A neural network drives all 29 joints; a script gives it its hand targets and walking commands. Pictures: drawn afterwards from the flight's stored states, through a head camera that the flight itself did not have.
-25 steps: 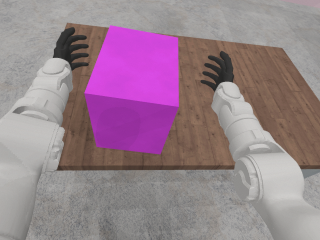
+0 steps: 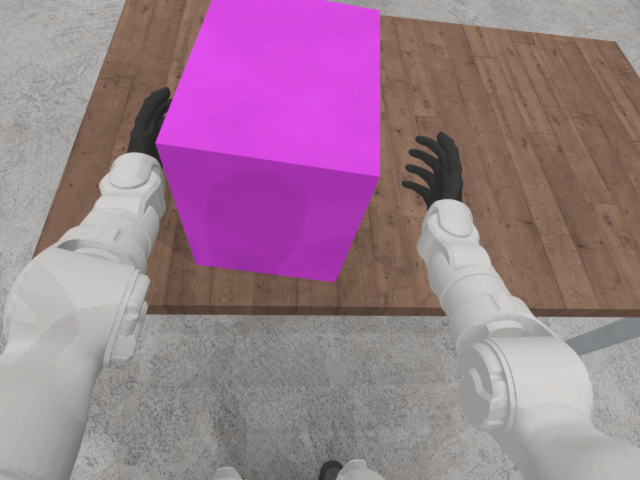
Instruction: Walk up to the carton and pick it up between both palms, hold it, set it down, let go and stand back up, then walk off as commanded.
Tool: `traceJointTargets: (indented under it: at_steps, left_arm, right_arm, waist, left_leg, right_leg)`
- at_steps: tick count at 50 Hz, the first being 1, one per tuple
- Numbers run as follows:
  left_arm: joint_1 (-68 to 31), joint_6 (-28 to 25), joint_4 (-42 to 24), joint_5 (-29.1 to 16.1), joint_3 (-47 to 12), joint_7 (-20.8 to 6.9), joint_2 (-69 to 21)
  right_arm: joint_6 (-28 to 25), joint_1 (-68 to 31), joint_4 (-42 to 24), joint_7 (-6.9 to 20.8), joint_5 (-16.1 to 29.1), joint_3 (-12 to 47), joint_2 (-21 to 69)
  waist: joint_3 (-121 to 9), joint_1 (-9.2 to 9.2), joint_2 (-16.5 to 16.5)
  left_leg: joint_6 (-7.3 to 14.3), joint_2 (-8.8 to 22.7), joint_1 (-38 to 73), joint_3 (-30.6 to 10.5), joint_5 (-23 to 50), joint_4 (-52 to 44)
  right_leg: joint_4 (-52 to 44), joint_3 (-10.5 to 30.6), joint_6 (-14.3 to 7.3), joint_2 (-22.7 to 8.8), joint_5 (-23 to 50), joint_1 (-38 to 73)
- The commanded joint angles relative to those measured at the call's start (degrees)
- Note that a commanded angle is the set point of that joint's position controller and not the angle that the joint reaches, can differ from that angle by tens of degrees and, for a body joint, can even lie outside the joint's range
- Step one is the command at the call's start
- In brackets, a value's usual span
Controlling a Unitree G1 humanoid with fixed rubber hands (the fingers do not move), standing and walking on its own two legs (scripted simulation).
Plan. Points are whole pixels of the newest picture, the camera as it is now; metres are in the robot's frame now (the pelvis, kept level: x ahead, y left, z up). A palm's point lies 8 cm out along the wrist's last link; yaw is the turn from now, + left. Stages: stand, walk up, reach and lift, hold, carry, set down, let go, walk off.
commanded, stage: reach and lift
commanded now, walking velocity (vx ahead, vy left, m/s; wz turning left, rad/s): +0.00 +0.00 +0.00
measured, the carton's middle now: (282, 145) +0.57 +0.03 +0.03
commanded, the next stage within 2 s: none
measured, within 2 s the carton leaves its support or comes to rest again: neither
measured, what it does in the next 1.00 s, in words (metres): stands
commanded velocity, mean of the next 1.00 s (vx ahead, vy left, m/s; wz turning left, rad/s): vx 0.00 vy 0.00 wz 0.00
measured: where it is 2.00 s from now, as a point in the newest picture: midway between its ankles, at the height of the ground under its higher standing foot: outside the picture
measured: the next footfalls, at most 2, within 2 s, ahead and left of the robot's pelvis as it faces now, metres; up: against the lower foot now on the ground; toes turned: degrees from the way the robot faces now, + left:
none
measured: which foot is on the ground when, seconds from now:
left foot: down 0.00-1.00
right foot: down 0.00-1.00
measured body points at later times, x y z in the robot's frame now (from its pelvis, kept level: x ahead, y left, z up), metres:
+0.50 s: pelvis -0.01 +0.01 -0.03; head +0.12 +0.06 +0.40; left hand +0.52 +0.19 +0.04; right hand +0.47 -0.15 +0.05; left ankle +0.01 +0.11 -0.68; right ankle +0.03 -0.13 -0.68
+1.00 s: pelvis -0.01 +0.02 +0.00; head +0.14 +0.06 +0.42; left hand +0.50 +0.18 +0.04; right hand +0.46 -0.12 +0.04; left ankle +0.01 +0.11 -0.68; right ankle +0.03 -0.13 -0.68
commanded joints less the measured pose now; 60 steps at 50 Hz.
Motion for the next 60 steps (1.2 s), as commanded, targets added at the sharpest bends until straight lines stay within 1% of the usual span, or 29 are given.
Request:
traceJointTargets:
  at_steps: [1, 8, 11, 13, 20, 24, 25, 26, 29, 30, 31, 33, 35, 37, 38, 39, 40, 42, 43, 45, 47, 48, 50, 51, 52, 53, 54, 56, 60]
  left_arm:
    - [-36.4, -4.7, -12.8, 0.3, 0.4, 0.0, 8.5]
    - [-36.4, -4.6, -14.9, 0.3, 0.2, 0.5, 7.6]
    - [-36.2, -4.3, -14.9, 0.1, -0.2, 0.5, 7.1]
    - [-36.1, -3.9, -15.4, 0.0, -1.3, 0.6, 6.0]
    - [-37.0, -3.5, -16.0, 0.7, -0.9, 1.3, 4.0]
    - [-38.2, -3.4, -16.4, 1.9, -1.3, 1.3, 1.2]
    - [-38.0, -3.4, -15.1, 2.2, -0.8, 1.2, 0.3]
    - [-38.5, -3.7, -16.7, 2.7, -1.2, 1.1, -1.1]
    - [-38.5, -4.0, -15.1, 5.9, 1.6, 1.2, -2.3]
    - [-39.0, -4.4, -15.6, 6.8, 2.0, 1.0, -3.6]
    - [-38.5, -4.7, -14.7, 7.8, 3.2, 1.1, -3.8]
    - [-38.2, -5.1, -14.4, 10.0, 4.1, 1.0, -6.0]
    - [-38.0, -5.6, -12.7, 12.7, 6.7, 0.4, -8.9]
    - [-38.0, -6.1, -10.6, 15.9, 8.4, -1.2, -14.4]
    - [-37.6, -6.3, -8.3, 18.1, 10.2, -2.1, -17.4]
    - [-37.2, -6.7, -6.9, 20.5, 11.1, -3.0, -21.8]
    - [-36.5, -7.2, -4.4, 23.3, 12.8, -4.5, -27.1]
    - [-36.4, -8.6, 0.4, 28.5, 15.4, -7.1, -39.6]
    - [-33.8, -9.4, 1.3, 30.3, 16.7, -7.3, -41.8]
    - [-31.0, -10.7, 2.2, 31.6, 18.1, -7.3, -42.6]
    - [-30.3, -11.8, 2.5, 31.9, 18.3, -6.8, -42.4]
    - [-30.1, -12.4, 2.6, 31.8, 18.2, -6.7, -42.0]
    - [-29.6, -13.3, 4.4, 31.6, 18.5, -6.7, -41.2]
    - [-29.0, -13.7, 4.9, 31.7, 18.8, -6.7, -40.9]
    - [-29.9, -14.2, 4.6, 31.4, 18.0, -6.6, -40.8]
    - [-28.9, -14.4, 5.7, 31.3, 18.7, -6.6, -40.5]
    - [-28.6, -15.0, 5.3, 30.9, 18.0, -6.4, -40.4]
    - [-27.8, -15.4, 6.1, 30.9, 18.8, -6.6, -39.2]
    - [-27.2, -16.5, 6.4, 29.7, 17.6, -6.6, -39.2]
  right_arm:
    - [-5.3, -32.1, -14.6, -0.1, -0.6, -0.1, -11.3]
    - [-5.7, -33.0, -13.1, 0.3, -0.2, -0.2, -11.6]
    - [-5.5, -33.4, -13.3, 0.2, -0.5, -0.7, -11.4]
    - [-5.3, -33.5, -11.8, 0.5, -0.9, -1.2, -11.4]
    - [-5.2, -34.7, -10.8, 1.3, -2.3, -2.5, -10.5]
    - [-5.0, -35.1, -10.0, 1.4, -4.2, -4.7, -8.4]
    - [-4.8, -35.4, -10.3, 1.8, -4.3, -4.0, -7.6]
    - [-5.2, -35.6, -10.0, 1.7, -5.5, -5.6, -6.9]
    - [-5.9, -35.4, -8.7, 2.4, -8.6, -8.1, -5.6]
    - [-6.3, -35.3, -8.0, 2.6, -9.7, -9.4, -4.8]
    - [-6.6, -35.1, -8.2, 2.7, -11.0, -10.5, -3.9]
    - [-7.6, -34.6, -6.8, 2.9, -14.1, -13.5, -2.9]
    - [-8.0, -34.6, -6.2, 4.0, -17.0, -15.5, 0.5]
    - [-8.6, -34.1, -4.7, 5.7, -21.5, -18.6, 5.3]
    - [-9.0, -34.0, -4.2, 6.8, -23.7, -19.8, 8.5]
    - [-9.9, -33.1, -2.8, 8.0, -26.9, -21.3, 12.3]
    - [-10.6, -33.1, -2.1, 9.7, -30.4, -21.9, 18.7]
    - [-12.3, -32.1, -0.3, 13.3, -37.5, -22.5, 30.3]
    - [-12.9, -29.8, 0.5, 14.2, -39.1, -23.3, 31.4]
    - [-13.9, -26.6, 1.3, 15.1, -40.6, -23.3, 32.2]
    - [-15.1, -25.2, 3.2, 15.7, -41.7, -23.0, 31.8]
    - [-15.6, -24.7, 3.4, 15.9, -41.8, -22.5, 31.8]
    - [-16.0, -24.1, 4.6, 15.8, -42.3, -22.2, 31.9]
    - [-16.2, -23.9, 5.1, 15.9, -42.4, -21.4, 32.4]
    - [-16.3, -23.5, 6.3, 15.6, -43.1, -21.8, 32.7]
    - [-16.6, -23.2, 6.3, 15.5, -43.0, -21.3, 32.9]
    - [-16.7, -22.4, 7.4, 15.3, -43.2, -20.9, 33.3]
    - [-17.1, -22.0, 8.1, 15.2, -42.8, -20.1, 33.8]
    - [-18.1, -22.8, 8.8, 14.6, -42.3, -18.4, 34.7]
  waist:
    - [-65.8, 0.25, 13.9]
    - [-67.1, 0.14, 14.5]
    - [-66.4, -0.11, 14.0]
    - [-65.3, -0.86, 15.4]
    - [-64.1, -0.26, 15.9]
    - [-62.6, -1.38, 17.4]
    - [-61.8, -0.61, 16.4]
    - [-62.6, -1.41, 17.3]
    - [-60.9, -0.54, 18.3]
    - [-60.3, -1.05, 18.1]
    - [-60.7, -0.31, 18.4]
    - [-59.4, -1.26, 19.6]
    - [-57.3, -0.5, 18.5]
    - [-56.0, -1.25, 19.5]
    - [-54.1, -0.6, 19.4]
    - [-52.9, -1.29, 20.2]
    - [-51.4, -0.49, 19.7]
    - [-48.8, -0.79, 19.7]
    - [-47.0, -1.0, 21.1]
    - [-45.3, -0.84, 21.2]
    - [-43.7, -1.33, 19.7]
    - [-43.8, -0.81, 19.0]
    - [-42.0, -1.01, 16.5]
    - [-41.6, -0.3, 16.1]
    - [-41.7, -1.26, 15.3]
    - [-40.6, -0.74, 14.3]
    - [-40.8, -1.25, 13.7]
    - [-39.0, -0.3, 12.5]
    - [-39.0, -0.53, 11.1]
  left_leg:
    - [-7.3, -2.2, 40.6, 3.5, 45.0, 3.0]
    - [-7.3, -2.2, 39.9, 3.4, 44.4, 6.0]
    - [-7.0, -2.4, 38.3, 3.5, 41.7, 6.4]
    - [-7.3, -2.2, 39.5, 2.8, 42.0, 6.7]
    - [-7.6, -2.0, 41.3, 2.4, 42.7, 7.7]
    - [-7.9, -2.1, 41.4, 2.5, 39.5, 7.0]
    - [-7.6, -2.2, 41.0, 2.5, 39.5, 7.0]
    - [-7.9, -2.2, 41.5, 2.6, 39.5, 6.9]
    - [-8.5, -2.1, 42.4, 2.7, 40.3, 6.2]
    - [-8.6, -2.1, 42.8, 2.8, 40.0, 5.9]
    - [-8.7, -2.3, 42.4, 3.1, 39.5, 5.6]
    - [-9.2, -2.2, 43.6, 2.9, 40.2, 4.9]
    - [-8.9, -2.2, 44.0, 3.3, 38.5, 4.1]
    - [-9.1, -2.2, 45.5, 3.1, 38.3, 2.9]
    - [-9.2, -2.0, 46.3, 3.0, 39.0, 2.5]
    - [-9.7, -1.8, 48.3, 2.6, 40.5, 2.0]
    - [-9.5, -1.7, 48.6, 2.7, 40.8, 1.6]
    - [-9.6, -1.7, 50.2, 3.4, 42.3, 1.1]
    - [-10.1, -1.4, 50.8, 3.0, 43.5, 0.5]
    - [-10.3, -1.2, 51.8, 2.3, 44.4, -0.3]
    - [-10.7, -0.4, 52.2, 2.1, 47.0, -0.7]
    - [-10.7, -0.2, 51.5, 2.0, 46.8, -0.9]
    - [-10.4, -0.1, 49.4, 2.0, 45.9, -1.6]
    - [-10.1, 0.0, 48.6, 2.2, 45.5, -2.1]
    - [-9.9, 0.0, 47.6, 2.4, 44.2, -2.4]
    - [-9.7, 0.1, 47.0, 2.2, 44.0, -2.7]
    - [-9.5, 0.1, 47.0, 2.3, 44.3, -2.7]
    - [-9.0, 0.0, 44.8, 2.5, 43.7, -3.2]
    - [-8.7, -0.2, 42.1, 2.5, 43.9, -3.2]
  right_leg:
    - [2.5, -2.9, 0.4, 2.2, 32.6, 27.0]
    - [4.8, -3.3, 0.1, 2.6, 29.7, 23.0]
    - [5.3, -3.2, -0.1, 2.6, 27.8, 22.8]
    - [5.5, -3.8, -0.4, 2.8, 25.5, 19.3]
    - [5.3, -4.5, -0.7, 3.1, 20.9, 14.6]
    - [4.7, -4.9, -1.1, 3.0, 18.3, 13.3]
    - [4.6, -4.7, -1.0, 2.9, 18.2, 13.7]
    - [4.5, -4.8, -1.1, 2.7, 19.0, 13.8]
    - [4.0, -5.2, -1.3, 2.8, 16.8, 12.5]
    - [3.7, -5.3, -1.3, 2.7, 16.4, 12.7]
    - [3.5, -5.4, -1.5, 2.6, 16.1, 13.3]
    - [3.0, -5.7, -1.6, 2.7, 16.0, 12.6]
    - [1.9, -5.8, -1.7, 2.4, 13.7, 12.5]
    - [1.0, -6.2, -1.9, 2.1, 12.8, 12.1]
    - [0.6, -6.4, -2.0, 1.9, 12.0, 11.6]
    - [0.3, -6.8, -2.2, 2.1, 12.1, 11.3]
    - [-0.3, -6.9, -2.3, 2.0, 11.5, 11.4]
    - [-1.7, -7.6, -2.2, 1.9, 12.5, 12.2]
    - [-1.8, -7.8, -2.1, 2.0, 12.7, 12.3]
    - [-2.8, -8.0, -1.9, 2.0, 12.9, 13.0]
    - [-3.5, -8.2, -1.8, 2.2, 13.8, 13.9]
    - [-3.6, -8.0, -1.8, 2.0, 13.7, 14.6]
    - [-4.1, -7.5, -1.8, 1.8, 13.9, 16.9]
    - [-4.0, -7.3, -1.7, 1.7, 14.2, 17.6]
    - [-4.4, -7.2, -1.8, 1.5, 14.4, 18.2]
    - [-4.2, -7.0, -1.8, 1.4, 14.5, 18.7]
    - [-4.5, -7.0, -1.8, 1.4, 15.1, 19.0]
    - [-4.4, -6.5, -1.7, 1.3, 15.9, 20.7]
    - [-3.8, -6.0, -1.7, 1.1, 18.5, 22.5]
